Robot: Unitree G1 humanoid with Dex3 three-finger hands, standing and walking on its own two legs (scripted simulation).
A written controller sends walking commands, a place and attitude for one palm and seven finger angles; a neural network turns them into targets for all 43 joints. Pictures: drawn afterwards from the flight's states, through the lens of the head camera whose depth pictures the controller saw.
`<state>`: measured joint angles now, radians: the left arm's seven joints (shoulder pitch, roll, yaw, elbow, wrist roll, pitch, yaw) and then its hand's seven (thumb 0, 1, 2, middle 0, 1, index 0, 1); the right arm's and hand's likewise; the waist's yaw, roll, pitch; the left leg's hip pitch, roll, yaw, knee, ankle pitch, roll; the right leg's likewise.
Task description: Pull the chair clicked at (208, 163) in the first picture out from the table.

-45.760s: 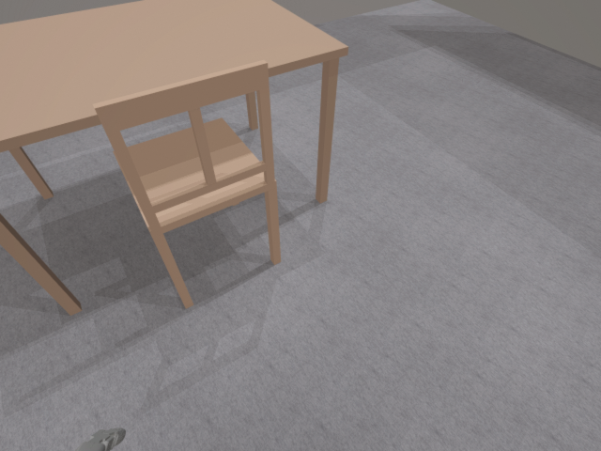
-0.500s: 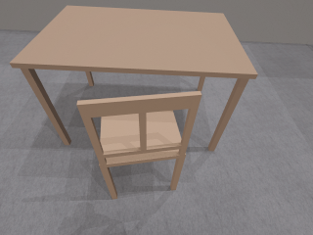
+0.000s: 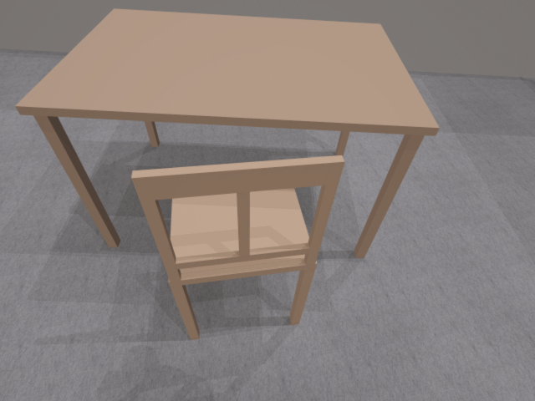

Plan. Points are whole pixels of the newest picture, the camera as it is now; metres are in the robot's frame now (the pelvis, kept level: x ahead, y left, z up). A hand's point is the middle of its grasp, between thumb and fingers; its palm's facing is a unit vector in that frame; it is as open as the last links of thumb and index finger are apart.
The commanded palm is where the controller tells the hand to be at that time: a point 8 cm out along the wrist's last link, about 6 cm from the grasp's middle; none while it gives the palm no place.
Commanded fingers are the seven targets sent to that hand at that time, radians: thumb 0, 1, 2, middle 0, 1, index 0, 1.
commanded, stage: look again from close up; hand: left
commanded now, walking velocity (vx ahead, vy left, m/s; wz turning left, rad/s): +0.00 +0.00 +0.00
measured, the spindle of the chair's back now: (243, 224) +0.51 +0.08 -0.12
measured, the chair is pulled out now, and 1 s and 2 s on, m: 0.16 0.16 0.16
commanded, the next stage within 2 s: shuffle to correct the standing spot in 0.22 s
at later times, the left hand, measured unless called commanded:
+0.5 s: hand out of the picture -0.05 +0.17 -0.18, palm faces +0.06 -0.99 -0.14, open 7.4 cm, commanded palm none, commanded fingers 0.00 0.90 0.90 -0.20 -0.30 -0.20 -0.30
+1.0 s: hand out of the picture +0.05 +0.09 -0.20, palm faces +0.24 -0.96 -0.12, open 7.4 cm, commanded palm none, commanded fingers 0.00 0.90 0.90 -0.20 -0.30 -0.20 -0.30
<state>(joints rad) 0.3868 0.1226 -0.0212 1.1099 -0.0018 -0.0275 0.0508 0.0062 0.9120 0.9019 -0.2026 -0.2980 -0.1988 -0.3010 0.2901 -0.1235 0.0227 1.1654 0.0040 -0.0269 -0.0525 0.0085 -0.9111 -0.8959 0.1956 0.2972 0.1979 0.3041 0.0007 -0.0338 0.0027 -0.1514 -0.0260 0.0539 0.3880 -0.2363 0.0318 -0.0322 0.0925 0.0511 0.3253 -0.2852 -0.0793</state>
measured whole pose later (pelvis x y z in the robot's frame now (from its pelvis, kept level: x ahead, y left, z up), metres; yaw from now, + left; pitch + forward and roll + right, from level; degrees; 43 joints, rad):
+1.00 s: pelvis +0.09 -0.06 -0.01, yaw +11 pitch +0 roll -1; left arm 0.33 0.14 0.03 1.07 0.02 0.00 0.03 0.01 0.91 0.90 -0.20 -0.30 -0.20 -0.30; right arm 0.28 -0.16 -0.04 1.08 -0.02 -0.02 -0.05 0.01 -0.91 -0.90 0.19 0.30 0.20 0.30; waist 0.00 -0.05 0.04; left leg -0.32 0.01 0.07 0.66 -0.38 0.03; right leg -0.18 0.03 -0.10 0.52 -0.34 -0.05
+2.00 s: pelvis +0.14 -0.25 -0.01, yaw +11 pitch -2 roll +0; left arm 0.23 0.18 0.01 1.00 0.01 0.03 0.03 0.01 0.91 0.90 -0.20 -0.30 -0.20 -0.30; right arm 0.20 -0.17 -0.06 1.01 -0.01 0.05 -0.02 0.01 -0.92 -0.90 0.20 0.30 0.20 0.30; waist -0.02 0.03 0.08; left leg -0.31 0.06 0.04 0.57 -0.29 -0.03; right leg -0.16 -0.04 0.00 0.53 -0.33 0.03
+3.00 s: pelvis +0.11 -0.19 +0.00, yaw +10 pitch +0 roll +0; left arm 0.33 0.14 -0.02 1.07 0.01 0.00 0.03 0.01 0.91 0.90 -0.20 -0.30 -0.20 -0.30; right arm 0.36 -0.11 0.00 1.08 -0.01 -0.01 -0.02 0.01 -0.91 -0.90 0.20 0.30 0.20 0.30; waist -0.02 -0.03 0.04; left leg -0.22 -0.08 0.07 0.37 -0.15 0.09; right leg -0.16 -0.04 -0.04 0.45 -0.29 -0.01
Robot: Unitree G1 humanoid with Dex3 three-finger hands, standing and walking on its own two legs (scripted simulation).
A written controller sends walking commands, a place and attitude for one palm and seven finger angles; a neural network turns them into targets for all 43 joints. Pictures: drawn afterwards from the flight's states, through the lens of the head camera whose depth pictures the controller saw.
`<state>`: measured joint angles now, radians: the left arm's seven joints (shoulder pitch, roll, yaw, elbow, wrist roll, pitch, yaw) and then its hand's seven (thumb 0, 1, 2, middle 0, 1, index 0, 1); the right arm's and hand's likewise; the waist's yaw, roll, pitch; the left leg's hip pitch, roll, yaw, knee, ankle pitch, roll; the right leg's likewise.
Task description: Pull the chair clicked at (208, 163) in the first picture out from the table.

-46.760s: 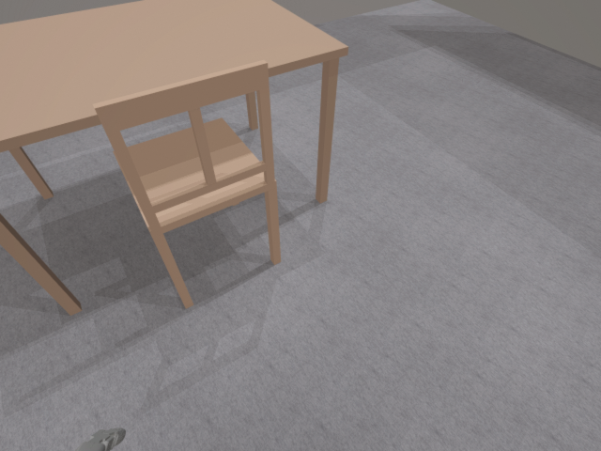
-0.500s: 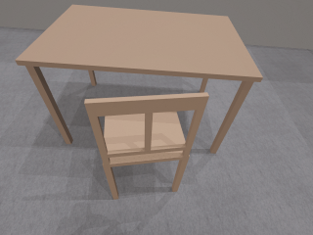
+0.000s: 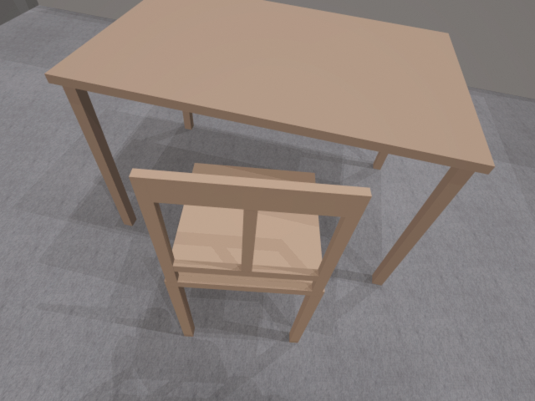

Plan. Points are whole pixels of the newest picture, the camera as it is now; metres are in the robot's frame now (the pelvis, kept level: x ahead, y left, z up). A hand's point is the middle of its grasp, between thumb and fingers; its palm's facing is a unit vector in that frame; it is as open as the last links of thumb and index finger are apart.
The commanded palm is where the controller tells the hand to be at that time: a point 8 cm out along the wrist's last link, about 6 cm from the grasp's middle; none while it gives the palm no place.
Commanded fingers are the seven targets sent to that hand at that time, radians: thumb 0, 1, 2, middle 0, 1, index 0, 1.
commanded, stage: shuffle to correct the standing spot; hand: left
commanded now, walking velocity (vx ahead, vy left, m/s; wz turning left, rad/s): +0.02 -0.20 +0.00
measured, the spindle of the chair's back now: (248, 240) +0.44 +0.06 -0.11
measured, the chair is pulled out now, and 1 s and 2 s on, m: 0.16 0.16 0.16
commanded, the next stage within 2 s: come to a stop and stand still in 0.64 s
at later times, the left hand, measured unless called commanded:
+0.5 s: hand out of the picture +0.07 +0.08 -0.17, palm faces +0.06 -0.97 -0.22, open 7.3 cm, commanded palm none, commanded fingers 0.00 0.90 0.90 -0.20 -0.30 -0.20 -0.30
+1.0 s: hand out of the picture +0.06 +0.00 -0.16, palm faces -0.01 -0.97 -0.24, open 7.4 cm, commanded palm none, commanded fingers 0.00 0.90 0.90 -0.20 -0.30 -0.20 -0.30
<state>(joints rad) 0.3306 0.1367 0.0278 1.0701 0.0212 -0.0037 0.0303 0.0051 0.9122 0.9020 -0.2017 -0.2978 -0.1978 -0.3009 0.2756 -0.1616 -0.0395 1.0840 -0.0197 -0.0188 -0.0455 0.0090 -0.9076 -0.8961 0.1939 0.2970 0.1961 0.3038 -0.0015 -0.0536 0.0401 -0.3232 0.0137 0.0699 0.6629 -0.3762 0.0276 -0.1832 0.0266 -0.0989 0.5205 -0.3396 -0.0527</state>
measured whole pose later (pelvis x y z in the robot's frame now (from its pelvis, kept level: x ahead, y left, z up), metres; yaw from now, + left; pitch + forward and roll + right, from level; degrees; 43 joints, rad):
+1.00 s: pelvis +0.01 -0.19 +0.00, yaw +0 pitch -2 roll +0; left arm 0.23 0.18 0.01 1.00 0.01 0.03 0.03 0.01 0.91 0.90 -0.20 -0.30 -0.20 -0.30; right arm 0.20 -0.17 -0.06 1.01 -0.01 0.05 -0.02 0.01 -0.92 -0.90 0.20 0.30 0.20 0.30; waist -0.02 0.03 0.08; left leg -0.31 0.06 0.04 0.57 -0.29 -0.03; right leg -0.16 -0.04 0.00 0.53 -0.33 0.03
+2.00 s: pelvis -0.01 -0.13 +0.01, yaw -1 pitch +0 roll +0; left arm 0.33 0.14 -0.02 1.07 0.01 0.00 0.03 0.01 0.91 0.90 -0.20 -0.30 -0.20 -0.30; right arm 0.36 -0.11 0.00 1.08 -0.01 -0.01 -0.02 0.01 -0.91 -0.90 0.20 0.30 0.20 0.30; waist -0.02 -0.03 0.04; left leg -0.22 -0.08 0.07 0.37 -0.15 0.09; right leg -0.16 -0.04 -0.04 0.45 -0.29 -0.01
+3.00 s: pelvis -0.03 -0.12 +0.01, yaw -2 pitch -1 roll -1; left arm 0.35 0.16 -0.01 1.09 0.02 0.00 0.04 0.01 0.91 0.90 -0.20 -0.30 -0.20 -0.30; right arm 0.27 -0.14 -0.01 1.14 -0.01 0.00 -0.01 0.01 -0.91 -0.90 0.20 0.30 0.20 0.30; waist -0.01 -0.02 0.06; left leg -0.25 -0.07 0.08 0.41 -0.15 0.10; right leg -0.17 -0.02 -0.02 0.44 -0.25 0.02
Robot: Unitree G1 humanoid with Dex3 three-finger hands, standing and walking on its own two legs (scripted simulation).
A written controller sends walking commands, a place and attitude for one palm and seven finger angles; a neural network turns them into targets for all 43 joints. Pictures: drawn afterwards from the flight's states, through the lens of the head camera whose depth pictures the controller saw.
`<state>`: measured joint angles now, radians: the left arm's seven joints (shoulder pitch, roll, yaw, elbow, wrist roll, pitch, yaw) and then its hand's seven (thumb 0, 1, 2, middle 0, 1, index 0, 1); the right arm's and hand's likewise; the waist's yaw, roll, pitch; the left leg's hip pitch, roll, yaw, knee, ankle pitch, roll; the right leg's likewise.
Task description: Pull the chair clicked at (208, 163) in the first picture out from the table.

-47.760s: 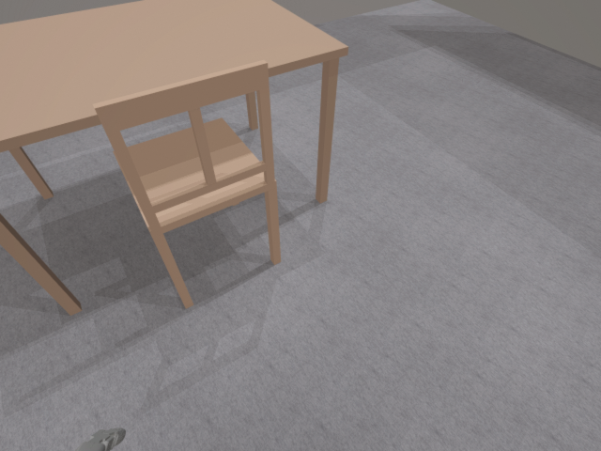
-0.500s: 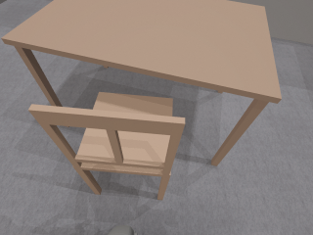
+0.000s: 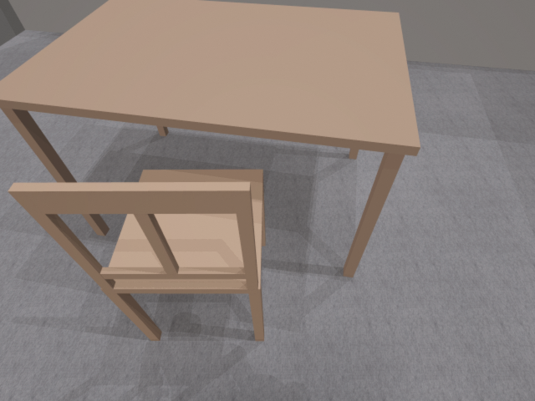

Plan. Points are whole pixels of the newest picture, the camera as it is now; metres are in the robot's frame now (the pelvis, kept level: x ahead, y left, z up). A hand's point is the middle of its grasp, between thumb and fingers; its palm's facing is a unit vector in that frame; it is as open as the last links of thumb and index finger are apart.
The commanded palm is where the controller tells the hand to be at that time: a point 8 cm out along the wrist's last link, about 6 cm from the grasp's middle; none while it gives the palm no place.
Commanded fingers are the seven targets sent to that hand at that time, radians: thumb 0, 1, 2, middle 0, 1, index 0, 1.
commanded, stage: come to a stop and stand still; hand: left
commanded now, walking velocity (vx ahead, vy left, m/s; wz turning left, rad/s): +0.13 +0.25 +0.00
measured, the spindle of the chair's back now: (159, 244) +0.42 +0.25 -0.11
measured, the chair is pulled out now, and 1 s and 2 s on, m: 0.16 0.16 0.16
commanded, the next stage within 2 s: look again from close up in 0.84 s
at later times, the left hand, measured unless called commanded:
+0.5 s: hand out of the picture +0.00 +0.24 -0.17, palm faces +0.04 -0.97 -0.23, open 7.4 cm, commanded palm none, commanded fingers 0.00 0.90 0.90 -0.20 -0.30 -0.20 -0.30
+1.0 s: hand out of the picture -0.03 +0.22 -0.17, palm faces -0.02 -0.99 -0.15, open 7.4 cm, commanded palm none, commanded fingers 0.00 0.90 0.90 -0.20 -0.30 -0.20 -0.30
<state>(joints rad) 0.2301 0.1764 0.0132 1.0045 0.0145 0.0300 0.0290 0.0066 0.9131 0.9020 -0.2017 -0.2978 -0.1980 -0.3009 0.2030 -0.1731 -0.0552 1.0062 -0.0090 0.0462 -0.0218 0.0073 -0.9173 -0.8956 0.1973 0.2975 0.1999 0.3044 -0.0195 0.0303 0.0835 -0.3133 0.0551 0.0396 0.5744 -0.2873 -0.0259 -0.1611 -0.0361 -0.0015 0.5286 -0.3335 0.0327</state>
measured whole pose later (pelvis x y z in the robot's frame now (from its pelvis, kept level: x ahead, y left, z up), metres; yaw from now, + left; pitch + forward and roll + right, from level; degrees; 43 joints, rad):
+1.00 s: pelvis -0.02 +0.06 +0.01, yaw -1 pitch +0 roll +0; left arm 0.33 0.14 -0.02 1.07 0.01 0.00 0.03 0.01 0.91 0.90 -0.20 -0.30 -0.20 -0.30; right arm 0.36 -0.11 0.00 1.08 -0.01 -0.01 -0.02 0.01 -0.91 -0.90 0.20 0.30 0.20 0.30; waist -0.02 -0.03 0.04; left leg -0.22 -0.08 0.07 0.37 -0.15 0.09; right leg -0.16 -0.04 -0.04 0.45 -0.29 -0.01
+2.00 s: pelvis -0.04 +0.07 +0.01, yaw -1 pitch -1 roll -1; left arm 0.35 0.16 -0.01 1.09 0.02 0.00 0.04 0.01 0.91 0.90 -0.20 -0.30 -0.20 -0.30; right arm 0.27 -0.14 -0.01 1.14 -0.01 0.00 -0.01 0.01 -0.91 -0.90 0.20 0.30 0.20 0.30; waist -0.01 -0.02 0.06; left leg -0.25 -0.07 0.08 0.41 -0.15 0.10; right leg -0.17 -0.02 -0.02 0.44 -0.25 0.02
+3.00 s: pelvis -0.05 +0.01 -0.11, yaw +2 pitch +17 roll -3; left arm 0.39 0.25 0.14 -0.01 -0.30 -0.52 -0.36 0.01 0.27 0.63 -0.13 -0.20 -0.13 -0.20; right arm 0.12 -0.19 0.04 0.55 0.03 -0.20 -0.03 0.01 -0.90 -0.90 0.20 0.30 0.20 0.30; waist 0.04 0.04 -0.15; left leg -1.08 -0.01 -0.04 1.28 -0.50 0.02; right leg -0.96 0.08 -0.16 1.24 -0.59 -0.11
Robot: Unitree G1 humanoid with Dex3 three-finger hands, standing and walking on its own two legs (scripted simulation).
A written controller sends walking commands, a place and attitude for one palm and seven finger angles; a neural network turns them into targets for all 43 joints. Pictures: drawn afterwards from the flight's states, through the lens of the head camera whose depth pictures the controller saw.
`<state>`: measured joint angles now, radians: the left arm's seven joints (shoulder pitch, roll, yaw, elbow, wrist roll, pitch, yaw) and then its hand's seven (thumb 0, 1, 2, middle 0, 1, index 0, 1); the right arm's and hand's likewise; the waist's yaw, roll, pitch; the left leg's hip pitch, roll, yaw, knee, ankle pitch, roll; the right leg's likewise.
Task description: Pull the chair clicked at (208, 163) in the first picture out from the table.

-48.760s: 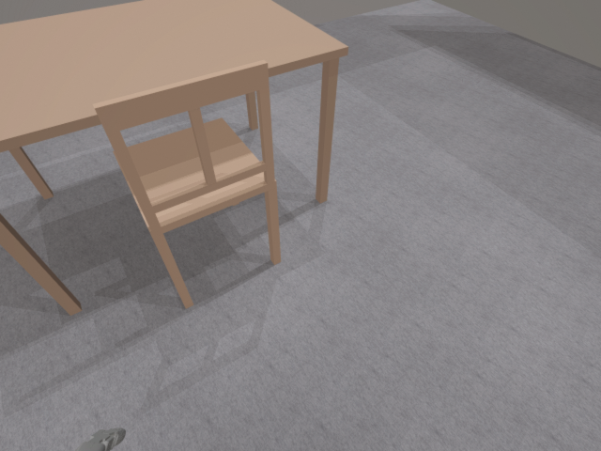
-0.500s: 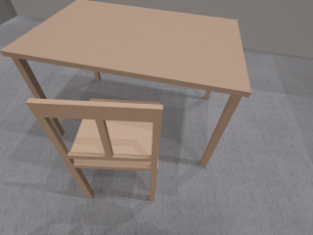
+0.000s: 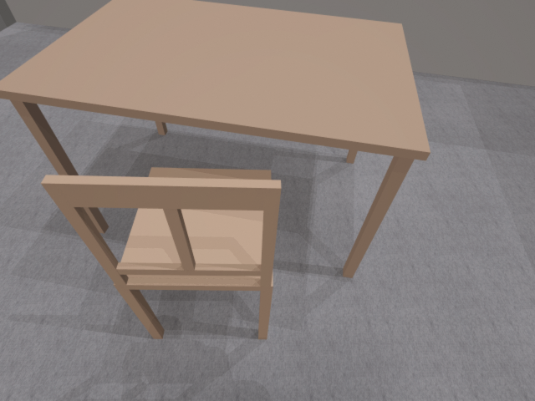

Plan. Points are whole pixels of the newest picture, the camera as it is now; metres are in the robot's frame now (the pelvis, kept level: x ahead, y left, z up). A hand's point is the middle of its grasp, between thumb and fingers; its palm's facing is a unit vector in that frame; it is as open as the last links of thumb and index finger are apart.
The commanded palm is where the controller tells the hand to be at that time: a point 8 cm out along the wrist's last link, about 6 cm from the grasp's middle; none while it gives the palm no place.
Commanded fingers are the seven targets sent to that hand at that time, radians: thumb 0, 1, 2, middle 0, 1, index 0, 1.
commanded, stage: look again from close up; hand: left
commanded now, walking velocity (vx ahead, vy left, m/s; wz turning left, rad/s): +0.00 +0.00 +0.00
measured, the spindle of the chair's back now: (181, 239) +0.44 +0.20 -0.12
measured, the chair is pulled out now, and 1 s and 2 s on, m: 0.16 0.16 0.16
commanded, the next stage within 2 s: raise the hand toward the chair's back in 1.18 s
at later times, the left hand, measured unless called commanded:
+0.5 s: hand out of the picture +0.01 +0.17 -0.18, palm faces +0.01 -0.98 -0.19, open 7.4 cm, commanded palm none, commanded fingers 0.00 0.90 0.90 -0.20 -0.30 -0.20 -0.30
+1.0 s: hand out of the picture -0.05 +0.18 -0.18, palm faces -0.01 -0.98 -0.17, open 7.4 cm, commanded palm none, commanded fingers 0.00 0.90 0.90 -0.20 -0.30 -0.20 -0.30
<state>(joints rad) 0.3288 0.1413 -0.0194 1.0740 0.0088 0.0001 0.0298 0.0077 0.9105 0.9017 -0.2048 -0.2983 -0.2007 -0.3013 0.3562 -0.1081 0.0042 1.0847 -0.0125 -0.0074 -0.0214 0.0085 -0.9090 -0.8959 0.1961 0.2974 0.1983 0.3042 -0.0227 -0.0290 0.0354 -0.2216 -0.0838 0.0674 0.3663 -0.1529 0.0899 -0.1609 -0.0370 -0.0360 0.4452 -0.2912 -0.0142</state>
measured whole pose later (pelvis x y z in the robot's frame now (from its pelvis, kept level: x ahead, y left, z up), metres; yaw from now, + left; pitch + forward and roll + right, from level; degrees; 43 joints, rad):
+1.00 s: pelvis -0.02 +0.01 +0.00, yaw -1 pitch -1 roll -1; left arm 0.35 0.16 -0.01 1.09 0.02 0.00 0.04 0.01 0.91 0.90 -0.20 -0.30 -0.20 -0.30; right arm 0.27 -0.14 -0.01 1.14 -0.01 0.00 -0.01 0.01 -0.91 -0.90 0.20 0.30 0.20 0.30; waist -0.01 -0.02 0.06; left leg -0.25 -0.07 0.08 0.41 -0.15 0.10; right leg -0.17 -0.02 -0.02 0.44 -0.25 0.02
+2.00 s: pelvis -0.03 -0.05 -0.12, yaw +2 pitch +17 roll -3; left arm 0.39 0.25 0.14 -0.01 -0.30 -0.52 -0.36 0.01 0.27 0.63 -0.13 -0.20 -0.13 -0.20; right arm 0.12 -0.19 0.04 0.55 0.03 -0.20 -0.03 0.01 -0.90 -0.90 0.20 0.30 0.20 0.30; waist 0.04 0.04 -0.15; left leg -1.08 -0.01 -0.04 1.28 -0.50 0.02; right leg -0.96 0.08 -0.16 1.24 -0.59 -0.11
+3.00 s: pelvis -0.02 +0.01 -0.08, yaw +1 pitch +16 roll -4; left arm 0.28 0.29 0.21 0.10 -0.29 -0.35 -0.25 -0.01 -0.49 0.30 -0.06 -0.08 -0.06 -0.08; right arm 0.24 -0.25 0.03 0.53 0.04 -0.13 -0.03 0.02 -0.90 -0.90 0.20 0.30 0.20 0.31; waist -0.03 0.04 -0.15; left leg -0.93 -0.04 0.01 1.11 -0.46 0.10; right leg -0.82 0.06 -0.10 1.05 -0.51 -0.03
